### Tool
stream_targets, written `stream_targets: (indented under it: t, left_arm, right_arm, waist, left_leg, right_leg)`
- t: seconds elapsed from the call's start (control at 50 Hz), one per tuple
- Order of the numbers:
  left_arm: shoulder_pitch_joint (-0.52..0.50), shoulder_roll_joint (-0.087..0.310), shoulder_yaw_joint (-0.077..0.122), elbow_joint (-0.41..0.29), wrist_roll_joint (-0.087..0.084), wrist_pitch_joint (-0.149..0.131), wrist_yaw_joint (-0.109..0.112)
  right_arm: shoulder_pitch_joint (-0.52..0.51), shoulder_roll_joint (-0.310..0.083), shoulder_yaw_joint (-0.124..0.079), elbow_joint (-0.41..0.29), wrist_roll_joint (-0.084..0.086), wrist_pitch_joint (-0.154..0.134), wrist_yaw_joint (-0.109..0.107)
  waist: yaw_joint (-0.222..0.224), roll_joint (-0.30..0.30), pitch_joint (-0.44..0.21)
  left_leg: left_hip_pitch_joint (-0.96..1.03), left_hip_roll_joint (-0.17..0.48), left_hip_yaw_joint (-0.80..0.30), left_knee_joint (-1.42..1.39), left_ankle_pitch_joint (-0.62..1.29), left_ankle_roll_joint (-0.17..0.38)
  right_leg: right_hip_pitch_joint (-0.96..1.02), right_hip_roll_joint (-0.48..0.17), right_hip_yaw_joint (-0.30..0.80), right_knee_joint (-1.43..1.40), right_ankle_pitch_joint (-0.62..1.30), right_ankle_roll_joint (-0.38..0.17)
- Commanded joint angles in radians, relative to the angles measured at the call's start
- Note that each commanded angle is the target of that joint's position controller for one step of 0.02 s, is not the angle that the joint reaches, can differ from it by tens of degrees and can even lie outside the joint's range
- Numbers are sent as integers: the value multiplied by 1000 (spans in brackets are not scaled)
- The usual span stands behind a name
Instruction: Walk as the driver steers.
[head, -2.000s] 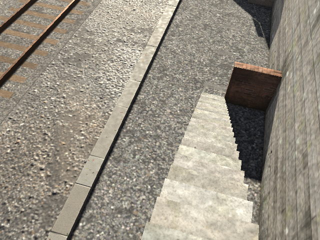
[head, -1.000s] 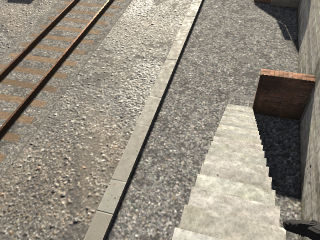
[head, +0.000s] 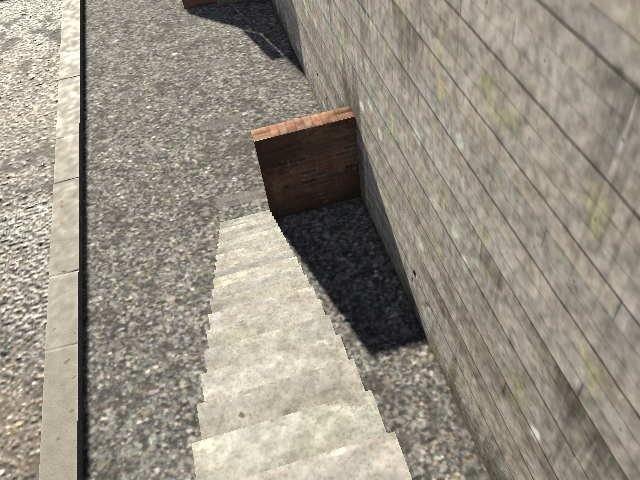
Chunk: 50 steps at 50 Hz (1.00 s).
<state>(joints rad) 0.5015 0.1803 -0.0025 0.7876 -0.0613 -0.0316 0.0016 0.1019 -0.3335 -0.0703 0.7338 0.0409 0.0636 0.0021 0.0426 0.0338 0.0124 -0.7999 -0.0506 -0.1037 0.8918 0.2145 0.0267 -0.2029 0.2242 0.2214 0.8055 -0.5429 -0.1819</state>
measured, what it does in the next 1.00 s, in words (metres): goes down, turning left: left foot 0.18 m lower, then right foot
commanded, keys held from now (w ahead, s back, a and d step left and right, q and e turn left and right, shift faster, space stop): w+q+shift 0.98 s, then w+e+shift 0.02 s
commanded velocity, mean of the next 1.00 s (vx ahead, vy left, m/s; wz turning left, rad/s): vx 1.00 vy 0.00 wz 0.69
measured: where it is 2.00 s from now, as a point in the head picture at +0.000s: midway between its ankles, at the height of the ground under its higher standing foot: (261, 409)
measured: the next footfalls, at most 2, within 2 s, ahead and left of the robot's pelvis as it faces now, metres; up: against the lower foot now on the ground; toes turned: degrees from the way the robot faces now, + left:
left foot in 0.26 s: +0.23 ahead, +0.07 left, -0.18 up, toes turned -17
right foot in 0.40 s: +0.31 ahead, -0.12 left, -0.18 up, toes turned +7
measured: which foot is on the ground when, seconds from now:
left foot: up 0.00-0.24, down 0.26-0.40, up 0.42-0.92, down 0.94-1.00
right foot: down 0.00-0.20, up 0.22-0.38, down 0.40-0.84, up 0.86-1.00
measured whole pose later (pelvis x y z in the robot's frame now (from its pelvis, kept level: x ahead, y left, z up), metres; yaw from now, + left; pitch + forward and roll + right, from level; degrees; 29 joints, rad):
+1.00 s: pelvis +0.65 +0.20 -0.57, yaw +44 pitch +0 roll +3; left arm 0.36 0.27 -0.03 0.93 -0.05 -0.05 -0.03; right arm 0.30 -0.31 -0.10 0.72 0.04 -0.05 -0.02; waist 0.05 -0.06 0.17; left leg -0.35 -0.29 0.06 0.62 -0.30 0.32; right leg -0.47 -0.16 0.04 1.90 -0.64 0.06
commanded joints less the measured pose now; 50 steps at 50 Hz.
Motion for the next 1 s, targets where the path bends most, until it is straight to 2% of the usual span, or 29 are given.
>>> stream_targets:
  t: [0.02,0.16,0.2,0.22,0.24,0.26,0.28,0.3,0.32,0.36,0.38,0.4,0.42,0.44,0.48,0.52,0.6,0.66,0.72,0.74,0.76,0.78,0.8,0.86,0.92,0.94,0.96,0.98,1.0]
  left_arm:
    - [-96,114,-9,-148,20,-16,44]
    - [-275,182,-39,-277,2,71,35]
    - [-434,286,-8,-275,-97,99,32]
    - [-616,264,-20,-310,-112,96,42]
    - [-765,185,-49,-425,-108,62,72]
    - [-763,127,-47,-436,-41,40,97]
    - [-720,49,-50,-567,14,43,123]
    - [-450,92,-50,-541,38,46,132]
    - [-446,191,-24,-466,33,25,128]
    - [-444,166,-3,-354,-46,-34,55]
    - [-480,-52,-71,-287,152,-6,22]
    - [-413,-54,-52,-238,157,40,14]
    - [-140,9,-36,-190,137,56,2]
    - [-44,147,31,-172,103,54,5]
    - [-76,230,90,-120,88,-8,-17]
    - [-77,203,92,-48,83,-77,-29]
    - [-227,13,53,70,37,-165,-46]
    - [-140,52,56,165,74,-145,-14]
    - [224,30,27,273,157,-146,9]
    - [86,43,22,241,-31,-135,-41]
    - [275,98,24,264,210,-141,18]
    - [18,21,-16,229,33,-115,-35]
    - [-100,26,-35,175,30,-82,-38]
    - [-98,163,-39,135,-11,-8,-16]
    - [-314,348,-20,99,-69,-17,27]
    - [-320,352,7,19,-45,-45,50]
    - [-16,368,43,-13,-7,-68,27]
    - [239,336,29,21,39,-67,-55]
    - [457,342,52,196,58,-29,-106]
  right_arm:
    - [25,-74,-38,-10,-9,31,25]
    - [185,-83,-49,8,-22,41,68]
    - [588,-128,-81,115,-4,-1,77]
    - [760,-92,-69,145,-7,-21,89]
    - [527,83,18,44,52,-72,85]
    - [474,49,42,78,72,-126,67]
    - [493,32,65,116,33,-140,44]
    - [349,-77,23,64,18,-109,27]
    - [84,-59,7,-57,28,-78,-7]
    - [124,33,64,-133,66,-29,-53]
    - [217,-7,38,3,-42,-76,-73]
    - [143,-3,27,15,-6,-87,-77]
    - [121,72,54,-26,17,-117,-74]
    - [275,-58,21,-1,36,-153,-71]
    - [161,-94,-5,15,-80,-113,-36]
    - [271,-41,-16,73,-100,-63,-2]
    - [194,60,11,50,-85,-63,42]
    - [150,81,-10,65,-96,-39,66]
    - [-130,95,2,-25,-103,-84,59]
    - [-189,119,-3,-114,78,-111,18]
    - [-209,75,16,-71,-103,-111,36]
    - [-167,29,-32,-127,66,-101,23]
    - [-17,-20,-46,-92,84,-91,22]
    - [431,-71,-84,24,52,-55,28]
    - [752,-111,-85,65,5,-127,-19]
    - [744,-228,-83,83,-28,-155,-31]
    - [676,-210,-61,33,18,-127,-62]
    - [365,-188,-80,-61,8,-102,-45]
    - [262,-124,-85,-101,-30,-118,-8]
  waist:
    - [-65,-169,-11]
    - [-127,-109,70]
    - [-390,83,-15]
    - [-580,339,6]
    - [-549,445,259]
    - [-365,172,293]
    - [-201,205,172]
    - [-42,122,8]
    - [-42,95,51]
    - [-37,-338,-19]
    - [-118,-448,-162]
    - [-73,-388,-161]
    - [60,-419,-259]
    - [48,-296,-396]
    - [39,-88,-163]
    - [-27,-90,71]
    - [-103,-17,175]
    - [-95,-32,63]
    - [96,6,195]
    - [123,-35,286]
    - [101,100,182]
    - [95,-21,286]
    - [25,0,229]
    - [-94,-158,-106]
    - [-430,223,141]
    - [-356,233,171]
    - [-126,437,-116]
    - [72,327,-462]
    - [117,87,-525]
  left_leg:
    - [219,-116,35,-37,123,49]
    - [24,-118,-22,20,-117,210]
    - [661,4,31,-104,-16,333]
    - [984,70,-12,-265,243,385]
    - [784,106,-53,-731,419,378]
    - [804,145,-188,-590,656,298]
    - [777,105,-371,-246,1001,284]
    - [684,108,-642,-149,627,358]
    - [269,83,-706,-60,427,299]
    - [-50,-57,-512,-161,130,224]
    - [-74,-68,-477,-120,-119,182]
    - [-207,-123,-440,147,-401,155]
    - [-267,-172,-266,480,-851,114]
    - [-213,-46,-158,565,-850,94]
    - [-111,75,-24,626,-564,82]
    - [-249,99,24,697,-511,113]
    - [128,165,136,76,157,176]
    - [179,156,162,108,365,195]
    - [-397,160,162,50,304,178]
    - [-420,70,116,54,-37,196]
    - [-349,121,240,-30,339,173]
    - [-149,48,181,-106,102,185]
    - [159,39,205,-168,294,160]
    - [1028,-4,128,-205,634,90]
    - [1361,-20,120,-590,616,111]
    - [1393,1,57,-425,849,63]
    - [1643,108,-211,-182,1025,204]
    - [1768,319,-479,-152,565,324]
    - [1359,328,-536,-189,48,434]
  right_leg:
    - [-137,-153,192,-104,844,77]
    - [226,-313,87,120,1446,280]
    - [-172,-231,-118,711,1267,378]
    - [-541,-124,-234,1090,398,366]
    - [-622,-6,-338,1143,-450,337]
    - [-686,-58,-295,1124,-513,283]
    - [-646,-39,-137,1019,-550,265]
    - [-497,-138,73,742,-411,231]
    - [-392,-250,172,524,-232,193]
    - [211,-233,-77,-241,457,310]
    - [547,-170,-220,-245,746,305]
    - [772,-289,-117,-256,830,241]
    - [916,-487,-138,-72,1474,219]
    - [930,-691,21,-54,1328,168]
    - [402,-631,206,-238,905,116]
    - [312,-566,44,-180,1185,215]
    - [-196,-332,-365,-268,550,227]
    - [-9,-460,-305,-133,410,155]
    - [458,-496,-303,-38,295,171]
    - [336,-514,-230,24,365,182]
    - [400,-503,-416,48,293,206]
    - [106,-478,-407,118,291,229]
    - [-95,-453,-519,242,211,253]
    - [-314,-364,-601,668,4,287]
    - [-740,-232,-540,1344,-430,291]
    - [-925,-234,-389,1360,-460,235]
    - [-1029,-310,-147,1207,-248,238]
    - [-1109,-447,-44,1069,26,194]
    - [-851,-494,-28,961,134,244]
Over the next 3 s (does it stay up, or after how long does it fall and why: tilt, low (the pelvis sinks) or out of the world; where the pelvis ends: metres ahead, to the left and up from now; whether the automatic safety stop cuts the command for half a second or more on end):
stays up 1.82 0.57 -1.46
